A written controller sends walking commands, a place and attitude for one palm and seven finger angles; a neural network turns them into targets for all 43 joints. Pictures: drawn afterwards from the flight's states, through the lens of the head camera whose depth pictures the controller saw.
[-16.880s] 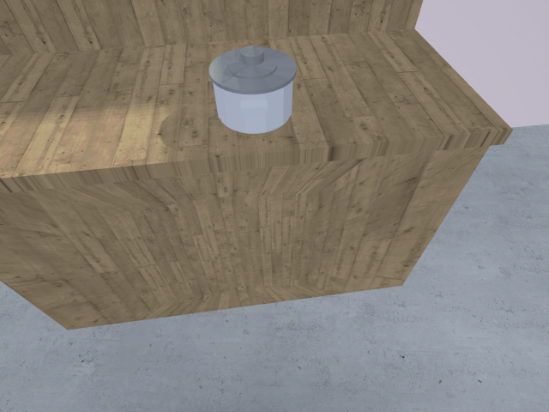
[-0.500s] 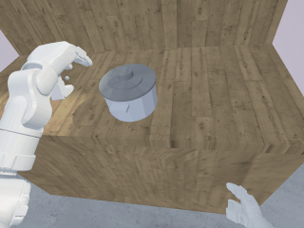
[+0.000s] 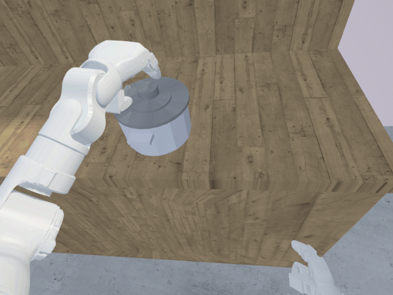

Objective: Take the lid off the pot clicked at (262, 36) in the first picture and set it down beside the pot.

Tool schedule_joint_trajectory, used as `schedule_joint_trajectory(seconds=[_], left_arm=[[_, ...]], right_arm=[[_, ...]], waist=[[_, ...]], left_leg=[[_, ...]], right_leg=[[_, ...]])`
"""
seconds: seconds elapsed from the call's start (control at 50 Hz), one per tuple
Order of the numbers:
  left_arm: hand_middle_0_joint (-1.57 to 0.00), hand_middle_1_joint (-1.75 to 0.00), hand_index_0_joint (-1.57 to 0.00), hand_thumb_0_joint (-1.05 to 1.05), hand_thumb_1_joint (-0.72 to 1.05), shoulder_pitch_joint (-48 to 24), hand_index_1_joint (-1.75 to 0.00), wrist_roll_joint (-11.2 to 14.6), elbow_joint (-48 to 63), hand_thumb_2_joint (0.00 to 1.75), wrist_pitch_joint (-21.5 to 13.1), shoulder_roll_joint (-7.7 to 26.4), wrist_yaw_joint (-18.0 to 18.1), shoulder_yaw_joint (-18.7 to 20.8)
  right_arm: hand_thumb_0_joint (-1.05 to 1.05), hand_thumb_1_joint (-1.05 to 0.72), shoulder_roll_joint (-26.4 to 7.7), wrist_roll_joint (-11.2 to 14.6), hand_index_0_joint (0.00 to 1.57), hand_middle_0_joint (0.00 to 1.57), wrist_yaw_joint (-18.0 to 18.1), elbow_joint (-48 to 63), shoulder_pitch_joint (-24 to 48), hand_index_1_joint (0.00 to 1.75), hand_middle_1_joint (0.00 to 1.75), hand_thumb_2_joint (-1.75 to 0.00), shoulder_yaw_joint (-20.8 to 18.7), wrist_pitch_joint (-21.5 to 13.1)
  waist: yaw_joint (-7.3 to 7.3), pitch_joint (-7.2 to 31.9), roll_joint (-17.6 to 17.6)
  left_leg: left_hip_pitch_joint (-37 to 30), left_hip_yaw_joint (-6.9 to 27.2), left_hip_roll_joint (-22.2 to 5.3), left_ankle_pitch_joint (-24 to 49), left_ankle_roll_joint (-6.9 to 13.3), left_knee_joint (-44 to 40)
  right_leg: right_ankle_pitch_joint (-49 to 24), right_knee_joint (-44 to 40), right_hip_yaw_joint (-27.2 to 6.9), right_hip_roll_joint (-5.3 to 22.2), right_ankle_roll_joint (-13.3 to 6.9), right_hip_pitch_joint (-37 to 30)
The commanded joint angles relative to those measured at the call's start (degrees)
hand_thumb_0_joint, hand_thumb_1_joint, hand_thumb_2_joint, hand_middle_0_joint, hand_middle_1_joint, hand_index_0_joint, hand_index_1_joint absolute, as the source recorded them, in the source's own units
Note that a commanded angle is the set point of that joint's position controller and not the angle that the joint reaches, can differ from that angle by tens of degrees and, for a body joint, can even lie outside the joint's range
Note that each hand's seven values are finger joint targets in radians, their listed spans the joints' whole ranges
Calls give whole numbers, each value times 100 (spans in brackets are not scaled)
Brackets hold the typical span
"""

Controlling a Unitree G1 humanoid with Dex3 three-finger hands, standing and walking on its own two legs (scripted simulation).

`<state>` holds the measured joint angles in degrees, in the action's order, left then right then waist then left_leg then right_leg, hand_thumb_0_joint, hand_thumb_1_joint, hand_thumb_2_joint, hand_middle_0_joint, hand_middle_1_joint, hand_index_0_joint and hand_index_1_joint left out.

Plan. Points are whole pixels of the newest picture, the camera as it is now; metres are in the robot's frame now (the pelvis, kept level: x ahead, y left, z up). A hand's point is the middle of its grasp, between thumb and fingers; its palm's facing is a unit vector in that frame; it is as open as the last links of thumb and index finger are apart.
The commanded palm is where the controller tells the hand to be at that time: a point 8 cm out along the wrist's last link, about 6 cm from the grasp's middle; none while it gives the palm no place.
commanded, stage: move the open hand above the knob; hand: left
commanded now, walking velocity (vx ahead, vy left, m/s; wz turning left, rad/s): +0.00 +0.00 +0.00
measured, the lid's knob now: (147, 90) +0.51 +0.13 +0.16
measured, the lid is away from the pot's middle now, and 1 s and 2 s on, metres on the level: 0.00 0.00 0.00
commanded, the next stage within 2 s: none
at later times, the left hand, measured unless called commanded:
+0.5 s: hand (143, 80) +0.47 +0.12 +0.21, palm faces -0.20 +0.03 -0.98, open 10.2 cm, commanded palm +0.45 +0.13 +0.29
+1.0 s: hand (128, 57) +0.49 +0.14 +0.25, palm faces -0.12 -0.05 -0.99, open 10.1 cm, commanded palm +0.45 +0.13 +0.29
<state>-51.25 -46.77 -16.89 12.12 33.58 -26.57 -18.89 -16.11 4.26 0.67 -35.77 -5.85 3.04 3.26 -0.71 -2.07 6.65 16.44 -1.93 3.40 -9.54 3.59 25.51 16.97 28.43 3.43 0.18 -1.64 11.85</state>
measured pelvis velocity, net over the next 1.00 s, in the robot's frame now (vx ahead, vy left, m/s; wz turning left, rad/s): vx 0.01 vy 0.00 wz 0.00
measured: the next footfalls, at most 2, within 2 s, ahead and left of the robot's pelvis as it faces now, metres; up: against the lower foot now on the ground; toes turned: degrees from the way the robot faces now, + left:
none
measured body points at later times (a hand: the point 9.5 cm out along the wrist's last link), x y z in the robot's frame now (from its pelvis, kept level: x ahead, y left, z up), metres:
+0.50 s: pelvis +0.02 +0.00 +0.00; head +0.03 -0.05 +0.45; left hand +0.47 +0.11 +0.26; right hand +0.15 -0.25 -0.13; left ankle +0.04 +0.08 -0.74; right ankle -0.02 -0.10 -0.74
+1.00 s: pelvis +0.01 +0.00 +0.00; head +0.04 -0.03 +0.45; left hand +0.49 +0.14 +0.31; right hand +0.17 -0.24 -0.12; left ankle +0.04 +0.08 -0.74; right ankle -0.02 -0.10 -0.74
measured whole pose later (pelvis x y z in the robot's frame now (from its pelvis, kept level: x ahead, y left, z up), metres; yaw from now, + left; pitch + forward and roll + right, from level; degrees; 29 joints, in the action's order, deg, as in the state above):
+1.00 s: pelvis +0.01 +0.00 +0.00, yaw +0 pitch +4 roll +1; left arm -68.6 -49.5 -42.4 18.2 26.7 -24.8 -17.5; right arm -15.6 4.4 -0.3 -38.0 -8.1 2.4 3.4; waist -2.3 1.7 4.5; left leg 18.8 -1.7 3.8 -9.7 3.6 24.6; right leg 17.2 27.6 3.5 0.5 -1.5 14.2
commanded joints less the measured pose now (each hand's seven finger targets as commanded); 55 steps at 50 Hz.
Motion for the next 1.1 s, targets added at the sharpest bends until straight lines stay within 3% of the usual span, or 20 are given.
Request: schedule_joint_trajectory(seconds=[0.0,0.04,0.1,0.2,0.22,0.24,0.3,0.32,0.4,0.46,0.52,0.58,0.64,0.7,0.78,0.84,0.86,0.94,1.0,1.08], left_arm=[[-87,-8,-87,0,-40,-2028,-8,46,-1197,168,458,728,454,1392],[-87,-8,-87,0,-40,-733,-8,-23,-1582,168,577,-239,230,591],[-87,-8,-87,0,-40,-1220,-8,-98,-358,168,612,-1313,79,-445],[-87,-8,-87,0,-40,-6252,-8,-338,1693,168,294,2640,418,2029],[-87,-8,-87,0,-40,-6441,-8,-449,1289,168,239,2845,468,2186],[-87,-8,-87,0,-40,-6013,-8,-478,373,168,337,2516,525,2020],[-87,-8,-87,0,-40,-2785,-8,-203,-2944,168,775,102,398,718],[-87,-8,-87,0,-40,-2301,-8,-264,-3247,168,780,-62,346,597],[-87,-8,-87,0,-40,-2190,-8,-249,-1069,168,636,-1263,54,-358],[-87,-8,-87,0,-40,-5073,-8,-556,1075,168,513,965,74,943],[-87,-8,-87,0,-40,-6284,-8,-465,539,168,387,2724,289,2269],[-87,-8,-87,0,-40,-4609,-8,-455,-1781,168,662,1307,453,1417],[-87,-8,-87,0,-40,-2286,-8,-371,-2654,168,707,299,360,911],[-87,-8,-87,0,-40,-1804,-8,-311,-1338,168,603,-917,116,-80],[-87,-8,-87,0,-40,-5331,-8,-465,953,168,536,771,91,694],[-87,-8,-87,0,-40,-6202,-8,-307,344,168,378,2103,264,1734],[-87,-8,-87,0,-40,-5854,-8,-381,-322,168,383,2128,341,1797],[-87,-8,-87,0,-40,-3508,-8,-407,-2874,168,788,51,315,519],[-87,-8,-87,0,-40,-2373,-8,-344,-1964,168,654,-1153,112,-270],[-87,-8,-87,0,-40,-4848,-8,-553,319,168,517,419,26,560]], right_arm=[[0,-90,-581,25,20,20,-180,631,156,30,30,-90,-298,-184],[0,-90,-627,133,20,20,-355,855,348,30,30,-90,-274,-18],[0,-90,-606,189,20,20,-494,1158,671,30,30,-90,-348,228],[0,-90,-723,14,20,20,-96,858,303,30,30,-90,-358,-215],[0,-90,-613,-20,20,20,-7,718,154,30,30,-90,-322,-376],[0,-90,-553,-46,20,20,46,578,28,30,30,-90,-309,-418],[0,-90,-644,78,20,20,-154,263,-362,30,30,-90,-311,-122],[0,-90,-678,75,20,20,-210,324,-276,30,30,-90,-276,-68],[0,-90,-625,77,20,20,-427,1024,387,30,30,-90,-371,160],[0,-90,-551,15,20,20,-321,1124,363,30,30,-90,-397,67],[0,-90,-605,-67,20,20,-77,654,-71,30,30,-90,-364,-246],[0,-90,-511,-44,20,20,-15,350,-164,30,30,-90,-271,-215],[0,-90,-628,10,20,20,-223,614,-56,30,30,-90,-271,-131],[0,-90,-604,102,20,20,-378,1057,326,30,30,-90,-348,62],[0,-90,-529,88,20,20,-225,1047,401,30,30,-90,-385,28],[0,-90,-603,-7,20,20,15,639,-18,30,30,-90,-364,-312],[0,-90,-567,-5,20,20,83,492,-132,30,30,-90,-307,-349],[0,-90,-613,34,20,20,-129,269,-228,30,30,-90,-286,-101],[0,-90,-595,66,20,20,-333,807,157,30,30,-90,-356,23],[0,-90,-550,18,20,20,-282,969,336,30,30,-90,-398,80]], waist=[[110,2215,-835],[118,1566,-1248],[-169,1563,-1020],[-233,3581,-362],[-172,3927,-418],[-167,3700,-458],[-192,1681,-1179],[-101,1373,-1474],[-190,2320,-940],[-239,3541,-698],[-186,3663,-853],[-92,2159,-1144],[112,1970,-1179],[-76,2305,-981],[-354,3116,-715],[-312,3330,-716],[-254,3098,-877],[-181,1590,-1034],[-160,2155,-714],[-277,3288,-715]], left_leg=[[-1093,405,-55,1531,-73,-103],[-751,262,-104,1189,-134,-112],[-1103,247,-100,1040,-13,50],[-1940,546,17,1149,180,127],[-2032,583,27,1406,172,133],[-1883,521,24,1516,161,98],[-803,354,-35,1214,-56,-117],[-602,289,-72,1012,-120,-150],[-1283,289,-56,1740,32,210],[-1871,425,43,2092,207,258],[-1802,519,29,2009,223,152],[-1038,326,-23,1436,78,-164],[-778,273,-56,1490,-58,-125],[-1274,253,-94,1881,28,115],[-1884,393,5,1585,220,139],[-1925,523,46,1376,255,52],[-1767,494,20,1317,209,-43],[-844,407,-51,890,-34,-222],[-1367,414,-59,1612,-14,56],[-1916,481,-5,1827,158,149]], right_leg=[[-2196,-336,-124,-25,-69,-64],[-1933,-343,-7,-27,0,324],[-1588,-424,6,-22,-27,766],[-2150,-362,-392,-56,-21,-318],[-2388,-203,-426,-107,-25,-516],[-2523,-202,-394,-105,-30,-501],[-2005,-367,-15,-106,-34,447],[-1826,-352,36,-96,-2,577],[-2316,-262,-91,22,-38,411],[-2977,-249,-372,-20,-20,-323],[-3178,-211,-446,-103,10,-644],[-2552,-346,-211,-106,-32,-76],[-2287,-259,-97,-64,-32,15],[-2399,-315,-108,23,-25,202],[-2423,-399,-316,-56,6,53],[-2460,-408,-368,-125,10,-198],[-2378,-391,-323,-116,-5,-155],[-1626,-434,-24,-94,-61,616],[-1925,-343,-62,-19,-85,566],[-2373,-358,-268,-42,-57,52]])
